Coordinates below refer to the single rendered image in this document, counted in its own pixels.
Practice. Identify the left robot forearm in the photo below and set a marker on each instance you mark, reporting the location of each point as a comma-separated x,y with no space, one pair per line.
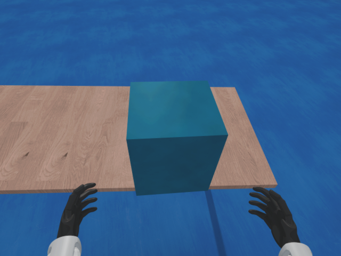
65,246

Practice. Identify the robot right hand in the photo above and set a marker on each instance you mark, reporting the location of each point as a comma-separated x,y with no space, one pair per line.
278,216

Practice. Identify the table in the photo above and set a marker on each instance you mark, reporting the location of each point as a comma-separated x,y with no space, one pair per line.
55,138

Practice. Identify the right robot forearm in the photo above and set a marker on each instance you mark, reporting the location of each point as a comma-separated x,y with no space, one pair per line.
295,249

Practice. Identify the robot left hand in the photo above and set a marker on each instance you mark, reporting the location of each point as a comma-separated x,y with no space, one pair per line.
73,214

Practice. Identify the carton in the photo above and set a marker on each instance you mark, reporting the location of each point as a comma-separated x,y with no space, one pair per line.
175,136

